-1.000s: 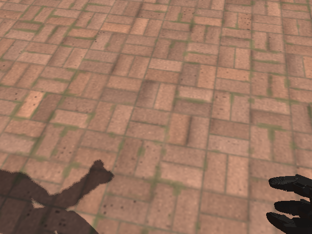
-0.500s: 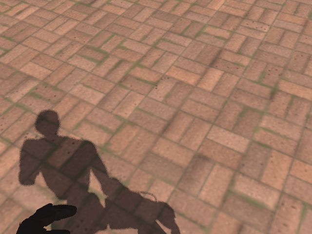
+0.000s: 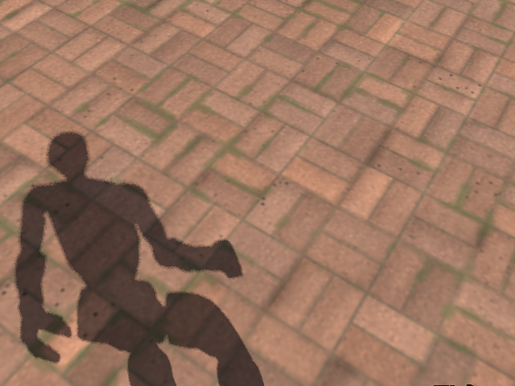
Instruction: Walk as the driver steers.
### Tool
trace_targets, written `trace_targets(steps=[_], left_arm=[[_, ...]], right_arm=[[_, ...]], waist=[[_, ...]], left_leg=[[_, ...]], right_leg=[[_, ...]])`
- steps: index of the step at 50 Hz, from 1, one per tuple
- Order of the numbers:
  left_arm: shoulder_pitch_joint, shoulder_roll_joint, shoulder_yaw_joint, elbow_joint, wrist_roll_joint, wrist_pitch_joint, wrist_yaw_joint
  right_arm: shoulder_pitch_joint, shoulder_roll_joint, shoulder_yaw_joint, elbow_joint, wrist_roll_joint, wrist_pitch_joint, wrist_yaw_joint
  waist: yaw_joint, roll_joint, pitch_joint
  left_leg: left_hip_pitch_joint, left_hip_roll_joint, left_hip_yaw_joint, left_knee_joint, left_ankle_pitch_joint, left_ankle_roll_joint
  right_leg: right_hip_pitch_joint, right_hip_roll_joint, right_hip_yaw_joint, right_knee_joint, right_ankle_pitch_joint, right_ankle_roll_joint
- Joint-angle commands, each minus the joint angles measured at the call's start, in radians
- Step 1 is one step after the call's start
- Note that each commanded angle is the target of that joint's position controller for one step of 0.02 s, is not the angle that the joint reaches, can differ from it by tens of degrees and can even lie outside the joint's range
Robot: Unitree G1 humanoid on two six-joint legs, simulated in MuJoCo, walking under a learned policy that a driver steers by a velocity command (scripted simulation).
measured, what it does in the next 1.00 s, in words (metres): steps on the spot: right foot, then left foot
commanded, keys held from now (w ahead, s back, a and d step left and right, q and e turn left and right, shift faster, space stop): shift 1.00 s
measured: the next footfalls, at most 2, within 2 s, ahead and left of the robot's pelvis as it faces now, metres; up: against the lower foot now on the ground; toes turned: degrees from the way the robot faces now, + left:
right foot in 0.28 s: +0.15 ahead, -0.13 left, +0.00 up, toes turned -6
left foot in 0.58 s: +0.11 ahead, +0.08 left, +0.00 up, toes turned -8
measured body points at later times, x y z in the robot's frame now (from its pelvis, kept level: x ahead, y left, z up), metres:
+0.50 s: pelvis +0.07 -0.04 +0.01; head +0.08 -0.05 +0.46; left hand +0.25 +0.18 -0.09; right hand +0.10 -0.30 -0.13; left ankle +0.07 +0.09 -0.70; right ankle +0.11 -0.13 -0.73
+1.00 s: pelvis +0.07 -0.02 +0.01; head +0.07 -0.02 +0.46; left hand +0.14 +0.23 -0.13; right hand +0.09 -0.26 -0.13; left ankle +0.07 +0.09 -0.73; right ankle +0.11 -0.13 -0.73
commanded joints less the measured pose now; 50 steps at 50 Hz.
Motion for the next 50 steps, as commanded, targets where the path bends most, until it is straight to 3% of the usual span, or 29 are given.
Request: trace_targets(steps=[1, 3, 5, 8, 10, 12, 13, 14, 15, 16, 17, 18, 20, 22, 25, 27, 28, 29, 30, 31, 32, 35, 40, 50], left_arm=[[0.099, 0.035, 0.021, -0.055, 0.020, 0.037, -0.015], [0.077, 0.014, 0.018, -0.071, 0.024, 0.046, -0.016], [0.025, 0.002, 0.009, -0.096, 0.026, 0.050, -0.025], [-0.056, 0.014, -0.002, -0.125, 0.023, 0.052, -0.038], [-0.090, 0.034, -0.003, -0.139, 0.025, 0.048, -0.037], [-0.085, 0.040, -0.003, -0.137, 0.032, 0.031, -0.035], [-0.085, 0.059, -0.002, -0.134, 0.038, 0.016, -0.032], [-0.090, 0.125, 0.005, -0.152, 0.047, 0.001, -0.022], [-0.125, 0.178, 0.007, -0.189, 0.038, 0.002, -0.012], [-0.094, 0.163, 0.014, -0.167, 0.020, 0.013, 0.002], [-0.139, 0.127, -0.001, -0.159, 0.021, 0.019, 0.006], [-0.201, 0.094, -0.014, -0.162, 0.022, 0.025, 0.007], [-0.238, 0.069, -0.020, -0.163, 0.018, 0.020, 0.010], [-0.221, 0.057, -0.024, -0.148, 0.018, 0.015, 0.009], [-0.199, 0.064, -0.019, -0.118, 0.020, 0.015, 0.013], [-0.214, 0.064, -0.017, -0.105, 0.015, 0.020, 0.017], [-0.214, 0.056, -0.019, -0.098, 0.009, 0.021, 0.018], [-0.198, 0.030, -0.026, -0.095, 0.008, 0.017, 0.016], [-0.167, 0.009, -0.027, -0.096, 0.002, 0.015, 0.008], [-0.190, 0.014, -0.028, -0.072, 0.007, 0.018, 0.006], [-0.192, 0.020, -0.024, -0.058, 0.011, 0.017, 0.005], [-0.168, 0.041, -0.015, -0.019, 0.017, 0.007, 0.004], [-0.149, 0.026, -0.018, 0.049, 0.013, 0.000, 0.012], [-0.099, 0.021, -0.022, 0.165, 0.012, 0.000, 0.023]], right_arm=[[0.134, -0.116, -0.044, -0.015, 0.006, -0.015, -0.021], [0.114, -0.123, -0.051, -0.008, -0.001, -0.023, -0.019], [0.090, -0.120, -0.052, -0.001, -0.005, -0.022, -0.013], [0.096, -0.141, -0.064, 0.014, -0.001, -0.014, -0.002], [0.126, -0.167, -0.076, 0.028, 0.003, 0.000, 0.005], [0.129, -0.179, -0.082, 0.037, 0.012, 0.018, 0.005], [0.171, -0.164, -0.080, 0.049, 0.001, 0.029, 0.003], [0.251, -0.106, -0.066, 0.047, -0.016, 0.043, 0.005], [0.301, -0.056, -0.049, 0.036, 0.001, 0.065, -0.003], [0.244, -0.117, -0.059, 0.045, 0.006, 0.092, -0.010], [0.211, -0.131, -0.067, 0.042, 0.012, 0.104, -0.008], [0.211, -0.130, -0.071, 0.055, 0.011, 0.104, -0.006], [0.254, -0.132, -0.076, 0.092, 0.001, 0.106, -0.002], [0.245, -0.102, -0.069, 0.103, 0.006, 0.104, -0.002], [0.222, -0.082, -0.062, 0.110, 0.013, 0.103, -0.009], [0.250, -0.071, -0.059, 0.132, 0.015, 0.097, -0.016], [0.259, -0.071, -0.057, 0.142, 0.008, 0.088, -0.019], [0.251, -0.102, -0.059, 0.139, -0.007, 0.076, -0.022], [0.185, -0.164, -0.074, 0.134, -0.001, 0.070, -0.022], [0.147, -0.123, -0.066, 0.133, 0.007, 0.064, -0.014], [0.131, -0.097, -0.057, 0.136, 0.006, 0.058, -0.011], [0.161, -0.101, -0.062, 0.171, 0.011, 0.052, -0.020], [0.188, -0.090, -0.066, 0.219, 0.011, 0.057, -0.023], [0.197, -0.068, -0.061, 0.314, 0.012, 0.051, -0.026]], waist=[[-0.035, 0.127, -0.196], [-0.014, 0.126, -0.210], [-0.005, 0.141, -0.197], [-0.028, 0.179, -0.191], [-0.044, 0.160, -0.184], [-0.030, 0.116, -0.169], [-0.042, 0.054, -0.161], [-0.078, -0.157, -0.175], [-0.092, -0.280, -0.185], [-0.026, -0.224, -0.200], [-0.059, -0.182, -0.133], [-0.090, -0.156, -0.112], [-0.108, -0.151, -0.126], [-0.096, -0.105, -0.143], [-0.072, -0.119, -0.148], [-0.092, -0.111, -0.152], [-0.099, -0.087, -0.147], [-0.084, -0.034, -0.144], [-0.023, 0.088, -0.097], [-0.039, 0.103, -0.081], [-0.037, 0.104, -0.071], [-0.049, 0.100, -0.067], [-0.067, 0.026, -0.052], [-0.062, 0.001, -0.046]], left_leg=[[0.254, 0.284, -0.177, -0.206, 0.743, 0.167], [0.213, 0.284, -0.139, -0.228, 0.706, 0.188], [0.166, 0.257, -0.067, -0.238, 0.633, 0.164], [0.129, 0.231, -0.018, -0.239, 0.487, 0.135], [0.139, 0.244, -0.036, -0.211, 0.388, 0.126], [0.101, 0.221, -0.036, -0.133, 0.192, 0.086], [0.081, 0.180, -0.022, -0.072, 0.059, 0.044], [0.040, 0.095, 0.052, 0.102, -0.202, -0.017], [-0.035, -0.024, 0.022, 0.230, -0.488, -0.054], [-0.008, -0.011, -0.055, 0.304, -0.482, -0.056], [-0.004, -0.008, -0.085, 0.328, -0.413, -0.053], [0.017, -0.005, -0.092, 0.305, -0.355, -0.049], [0.081, -0.020, -0.074, 0.298, -0.298, -0.051], [0.111, -0.028, -0.075, 0.235, -0.296, -0.051], [0.147, -0.041, -0.072, 0.093, -0.277, -0.051], [0.230, -0.054, -0.056, -0.079, -0.166, -0.039], [0.302, -0.037, -0.079, -0.181, -0.057, -0.027], [0.345, 0.042, -0.175, -0.233, -0.030, -0.009], [0.251, 0.103, -0.254, -0.238, -0.039, 0.021], [0.132, 0.117, -0.269, -0.275, -0.116, 0.030], [0.098, 0.100, -0.254, -0.292, -0.166, 0.016], [0.150, 0.058, -0.211, -0.286, -0.149, 0.000], [0.206, 0.053, -0.201, -0.270, -0.132, 0.014], [0.222, 0.044, -0.190, -0.275, -0.097, 0.016]], right_leg=[[-0.093, -0.042, 0.014, -0.004, 0.052, 0.021], [-0.078, -0.035, 0.010, -0.066, 0.089, 0.018], [-0.034, -0.046, 0.002, -0.229, 0.180, 0.004], [0.077, -0.030, -0.025, -0.432, 0.284, -0.010], [0.118, -0.019, -0.032, -0.520, 0.275, -0.018], [0.220, -0.001, -0.038, -0.683, 0.333, -0.039], [0.267, -0.013, -0.011, -0.772, 0.370, -0.048], [0.305, -0.221, 0.216, -0.875, 0.564, -0.070], [0.297, -0.407, 0.403, -0.898, 0.797, -0.205], [0.227, -0.389, 0.387, -0.932, 0.633, -0.279], [0.171, -0.327, 0.334, -0.963, 0.514, -0.262], [0.142, -0.270, 0.272, -0.972, 0.459, -0.223], [0.143, -0.218, 0.185, -0.953, 0.549, -0.199], [0.172, -0.211, 0.167, -0.932, 0.566, -0.199], [0.208, -0.214, 0.195, -0.909, 0.503, -0.207], [0.188, -0.197, 0.199, -0.886, 0.426, -0.185], [0.141, -0.185, 0.201, -0.882, 0.363, -0.148], [0.094, -0.160, 0.192, -0.863, 0.302, -0.101], [0.103, -0.064, 0.101, -0.852, 0.252, -0.067], [0.208, -0.038, 0.068, -0.840, 0.280, -0.051], [0.260, -0.048, 0.074, -0.838, 0.318, -0.048], [0.249, -0.074, 0.093, -0.842, 0.363, -0.061], [0.198, -0.077, 0.103, -0.886, 0.328, -0.050], [0.221, -0.090, 0.111, -0.912, 0.328, -0.051]])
